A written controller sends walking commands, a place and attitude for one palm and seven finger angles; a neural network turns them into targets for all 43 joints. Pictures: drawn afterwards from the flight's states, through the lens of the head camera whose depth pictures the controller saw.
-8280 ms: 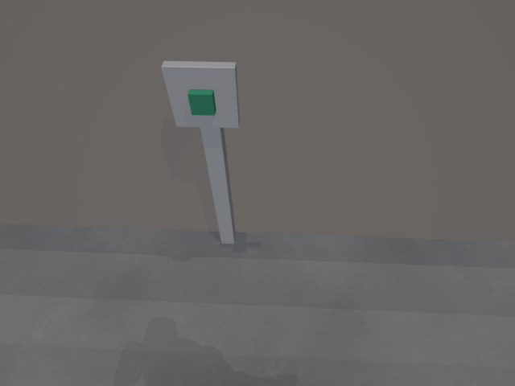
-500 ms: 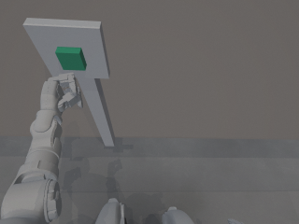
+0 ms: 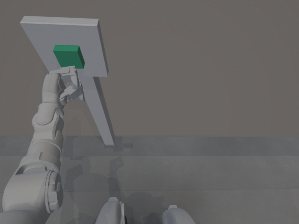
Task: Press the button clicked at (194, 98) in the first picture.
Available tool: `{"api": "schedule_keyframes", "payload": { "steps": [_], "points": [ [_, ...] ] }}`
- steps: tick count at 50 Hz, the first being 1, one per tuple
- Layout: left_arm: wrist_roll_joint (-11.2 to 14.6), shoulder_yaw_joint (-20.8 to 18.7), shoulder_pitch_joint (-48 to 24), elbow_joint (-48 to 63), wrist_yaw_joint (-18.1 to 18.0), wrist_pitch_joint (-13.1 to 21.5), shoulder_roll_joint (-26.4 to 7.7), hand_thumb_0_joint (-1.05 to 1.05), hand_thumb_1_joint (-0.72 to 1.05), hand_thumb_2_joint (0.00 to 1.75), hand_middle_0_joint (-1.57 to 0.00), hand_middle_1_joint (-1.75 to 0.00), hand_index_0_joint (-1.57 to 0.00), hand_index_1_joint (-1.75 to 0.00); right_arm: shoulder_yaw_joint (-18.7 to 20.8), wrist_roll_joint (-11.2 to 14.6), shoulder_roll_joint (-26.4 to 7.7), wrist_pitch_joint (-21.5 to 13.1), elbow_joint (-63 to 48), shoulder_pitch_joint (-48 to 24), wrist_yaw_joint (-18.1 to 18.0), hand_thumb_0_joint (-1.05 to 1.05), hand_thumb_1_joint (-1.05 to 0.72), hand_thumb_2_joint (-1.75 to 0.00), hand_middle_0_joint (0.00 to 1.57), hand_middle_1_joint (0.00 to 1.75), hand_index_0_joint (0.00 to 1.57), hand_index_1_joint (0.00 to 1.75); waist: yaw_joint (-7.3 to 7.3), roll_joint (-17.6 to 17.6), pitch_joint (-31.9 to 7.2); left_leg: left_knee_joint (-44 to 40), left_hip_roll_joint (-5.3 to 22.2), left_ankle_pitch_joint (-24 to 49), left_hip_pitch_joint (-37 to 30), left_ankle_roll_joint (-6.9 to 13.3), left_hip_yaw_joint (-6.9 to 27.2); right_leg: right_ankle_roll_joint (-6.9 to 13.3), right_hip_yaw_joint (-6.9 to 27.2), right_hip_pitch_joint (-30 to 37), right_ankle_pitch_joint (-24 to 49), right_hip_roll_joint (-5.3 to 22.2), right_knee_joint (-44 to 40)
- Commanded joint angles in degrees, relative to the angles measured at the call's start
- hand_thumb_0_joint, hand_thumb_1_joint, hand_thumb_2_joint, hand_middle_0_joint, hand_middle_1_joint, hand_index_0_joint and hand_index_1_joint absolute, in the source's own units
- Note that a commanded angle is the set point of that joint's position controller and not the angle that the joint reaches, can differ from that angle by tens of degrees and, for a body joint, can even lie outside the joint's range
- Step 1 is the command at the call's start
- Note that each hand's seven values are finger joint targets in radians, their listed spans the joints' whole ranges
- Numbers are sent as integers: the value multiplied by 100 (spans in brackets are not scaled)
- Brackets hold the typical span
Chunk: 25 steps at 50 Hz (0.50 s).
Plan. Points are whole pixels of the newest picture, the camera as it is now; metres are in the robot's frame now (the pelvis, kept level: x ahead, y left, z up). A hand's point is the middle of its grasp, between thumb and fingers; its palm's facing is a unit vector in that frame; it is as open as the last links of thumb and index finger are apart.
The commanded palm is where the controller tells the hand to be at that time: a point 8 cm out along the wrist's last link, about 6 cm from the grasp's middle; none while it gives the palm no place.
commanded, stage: press the button with the knuckle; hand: left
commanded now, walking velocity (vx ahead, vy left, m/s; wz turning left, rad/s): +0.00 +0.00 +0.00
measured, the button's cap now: (70, 56) +0.55 +0.21 +0.10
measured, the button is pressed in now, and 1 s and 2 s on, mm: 0 9 0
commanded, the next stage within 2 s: hold the button down briefly in 0.82 s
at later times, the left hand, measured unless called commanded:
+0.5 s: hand (80, 79) +0.49 +0.18 +0.06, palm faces +0.00 -1.00 -0.02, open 3.0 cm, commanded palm +0.48 +0.22 +0.07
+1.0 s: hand (81, 77) +0.50 +0.18 +0.06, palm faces +0.00 -1.00 -0.04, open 2.9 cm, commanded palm +0.51 +0.20 +0.07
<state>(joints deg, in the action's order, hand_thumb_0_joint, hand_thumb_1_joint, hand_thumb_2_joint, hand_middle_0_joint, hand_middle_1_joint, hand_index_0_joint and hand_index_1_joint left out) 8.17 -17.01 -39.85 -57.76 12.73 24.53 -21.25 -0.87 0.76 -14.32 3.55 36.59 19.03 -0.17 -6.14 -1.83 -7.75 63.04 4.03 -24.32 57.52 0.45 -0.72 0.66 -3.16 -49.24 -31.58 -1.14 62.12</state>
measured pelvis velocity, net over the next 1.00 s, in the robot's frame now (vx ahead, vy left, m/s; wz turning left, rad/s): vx -0.02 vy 0.00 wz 0.00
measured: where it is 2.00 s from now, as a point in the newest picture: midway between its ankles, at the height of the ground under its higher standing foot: outside the picture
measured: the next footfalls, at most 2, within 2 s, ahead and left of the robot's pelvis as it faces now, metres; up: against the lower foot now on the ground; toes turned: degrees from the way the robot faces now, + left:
none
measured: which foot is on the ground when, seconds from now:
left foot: down 0.00-1.00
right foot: down 0.00-1.00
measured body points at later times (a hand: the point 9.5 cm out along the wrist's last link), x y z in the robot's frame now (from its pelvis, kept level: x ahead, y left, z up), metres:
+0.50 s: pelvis +0.00 +0.00 -0.01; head +0.12 +0.02 +0.43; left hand +0.49 +0.24 +0.07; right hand +0.01 -0.26 -0.12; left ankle +0.05 +0.12 -0.66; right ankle -0.02 -0.12 -0.66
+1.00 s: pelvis -0.02 +0.00 -0.02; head +0.11 +0.03 +0.41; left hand +0.50 +0.23 +0.07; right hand -0.02 -0.27 -0.13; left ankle +0.05 +0.12 -0.66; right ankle -0.02 -0.12 -0.66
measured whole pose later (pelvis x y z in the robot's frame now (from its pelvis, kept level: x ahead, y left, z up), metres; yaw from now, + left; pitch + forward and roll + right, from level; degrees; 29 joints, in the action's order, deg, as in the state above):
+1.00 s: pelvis -0.02 +0.00 -0.02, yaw +0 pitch +23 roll -5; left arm 3.3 -17.6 -58.7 -72.6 10.6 23.1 -29.5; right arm -2.2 -1.2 -15.3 0.9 38.7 21.0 -0.6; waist -10.5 -2.2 -7.3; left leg 68.7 4.0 -23.3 69.1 0.6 2.2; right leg 0.9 -5.7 -59.4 -31.1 -1.5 67.1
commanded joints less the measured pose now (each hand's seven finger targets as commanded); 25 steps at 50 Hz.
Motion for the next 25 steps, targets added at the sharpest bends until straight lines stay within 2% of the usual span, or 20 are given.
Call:
{"api": "schedule_keyframes", "payload": {
  "steps": [1, 2, 3, 4, 5, 6, 7, 9, 12, 13, 16, 17, 18, 20, 22, 23, 24, 25],
  "points": [
    [65, -338, -2458, 901, 34, 308, -1302, 0, 90, 90, -130, -150, -130, -150, 341, -42, -987, -148, -436, 585, -86, 0, -90, -90, 20, 30, 20, 30, -137, -193, -2169, -527, -258, 1316, -2297, 157, 280, 36, 203, 77, 1826, -213, -992],
    [55, -399, -2498, 732, 36, 288, -1375, 0, 90, 90, -130, -150, -130, -150, 330, -38, -996, -141, -421, 595, -87, 0, -90, -90, 20, 30, 20, 30, -172, -40, -2139, -499, -253, 1249, -2173, 168, 275, 17, 213, 63, 1789, -213, -985],
    [25, -422, -2677, 758, 35, 314, -1477, 0, 90, 90, -130, -150, -130, -150, 318, -38, -989, -139, -401, 602, -92, 0, -90, -90, 20, 30, 20, 30, -188, -130, -2061, -494, -242, 1201, -2121, 165, 274, 16, 216, 17, 1731, -205, -975],
    [10, -429, -2731, 776, 28, 335, -1474, 0, 90, 90, -130, -150, -130, -150, 321, -48, -980, -144, -430, 618, -90, 0, -90, -90, 20, 30, 20, 30, -177, -94, -2145, -484, -252, 1178, -2092, 172, 272, 11, 229, 68, 1716, -210, -957],
    [-21, -386, -2781, 762, 29, 354, -1454, 0, 90, 90, -130, -150, -130, -150, 317, -46, -974, -153, -433, 621, -81, 0, -90, -90, 20, 30, 20, 30, -193, -237, -2167, -468, -253, 1188, -2130, 175, 260, 17, 241, 0, 1708, -212, -958],
    [-34, -470, -2936, 803, 17, 404, -1577, 0, 90, 90, -130, -150, -130, -150, 314, -70, -982, -162, -428, 660, -73, 0, -90, -90, 20, 30, 20, 30, -193, -275, -2249, -417, -250, 1227, -2112, 180, 274, 29, 248, 11, 1737, -218, -903],
    [-85, -528, -3004, 878, 15, 444, -1698, 0, 90, 90, -130, -150, -130, -150, 321, -78, -991, -162, -407, 683, -73, 0, -90, -90, 20, 30, 20, 30, -169, -432, -2469, -387, -232, 1373, -2247, 165, 290, 35, 243, -14, 1824, -218, -836],
    [-98, -486, -2894, 845, 33, 461, -1608, 0, 90, 90, -130, -150, -130, -150, 340, -77, -984, -145, -409, 721, -70, 0, -90, -90, 20, 30, 20, 30, -181, -471, -2612, -362, -218, 1529, -2400, 152, 292, 34, 227, -66, 1914, -226, -822],
    [-92, -478, -3048, 621, 63, 381, -1623, 0, 90, 90, -130, -150, -130, -150, 339, -78, -1008, -129, -365, 781, -52, 0, -90, -90, 20, 30, 20, 30, -270, -381, -2503, -336, -215, 1468, -2255, 170, 285, 13, 220, -81, 1905, -244, -838],
    [-110, -569, -3059, 596, 70, 341, -1778, 0, 90, 90, -130, -150, -130, -150, 338, -80, -1035, -113, -358, 818, -62, 0, -90, -90, 20, 30, 20, 30, -235, -433, -2500, -342, -209, 1457, -2236, 156, 296, 25, 211, -80, 1874, -240, -828],
    [-105, -532, -3204, 515, 95, 249, -1745, 0, 90, 90, -130, -150, -130, -150, 330, -87, -1036, -100, -348, 890, -59, 0, -90, -90, 20, 30, 20, 30, -318, -389, -2456, -320, -212, 1523, -2206, 187, 302, 25, 216, -104, 1956, -256, -841],
    [-124, -590, -3248, 575, 85, 244, -1833, 0, 90, 90, -130, -150, -130, -150, 341, -88, -1055, -89, -337, 914, -68, 0, -90, -90, 20, 30, 20, 30, -306, -385, -2561, -320, -193, 1600, -2266, 177, 315, 19, 194, -111, 1997, -251, -817],
    [-128, -494, -3328, 657, 92, 253, -1736, 0, 90, 90, -130, -150, -130, -150, 345, -88, -1036, -90, -340, 908, -64, 0, -90, -90, 20, 30, 20, 30, -311, -577, -2630, -318, -191, 1678, -2417, 162, 333, 31, 189, -198, 2008, -255, -804],
    [-129, -437, -3470, 705, 61, 267, -1653, 0, 90, 90, -130, -150, -130, -150, 349, -100, -1029, -87, -294, 945, -47, 0, -90, -90, 20, 30, 20, 30, -345, -715, -2607, -324, -165, 1759, -2601, 136, 373, 46, 141, -370, 1957, -266, -801],
    [-137, -389, -3564, 766, 9, 315, -1551, 0, 90, 90, -130, -150, -130, -150, 380, -117, -1037, -96, -264, 982, -39, 0, -90, -90, 20, 30, 20, 30, -387, -647, -2756, -297, -150, 1892, -2770, 137, 420, 46, 122, -475, 1976, -273, -793],
    [-136, -316, -3591, 632, -10, 290, -1458, 0, 90, 90, -130, -150, -130, -150, 367, -112, -1022, -97, -243, 975, -32, 0, -90, -90, 20, 30, 20, 30, -430, -625, -2558, -309, -150, 1764, -2667, 132, 421, 42, 111, -535, 1871, -278, -825],
    [-140, -339, -3773, 596, -45, 295, -1521, 0, 90, 90, -130, -150, -130, -150, 363, -127, -1048, -97, -200, 1000, -38, 0, -90, -90, 20, 30, 20, 30, -485, -546, -2465, -328, -138, 1628, -2610, 132, 463, 36, 93, -593, 1739, -277, -830],
    [-172, -213, -3880, 574, -64, 283, -1392, 0, 90, 90, -130, -150, -130, -150, 369, -121, -1037, -107, -184, 1007, -31, 0, -90, -90, 20, 30, 20, 30, -551, -528, -2428, -327, -148, 1521, -2593, 150, 456, 28, 101, -655, 1647, -285, -860]
  ]
}}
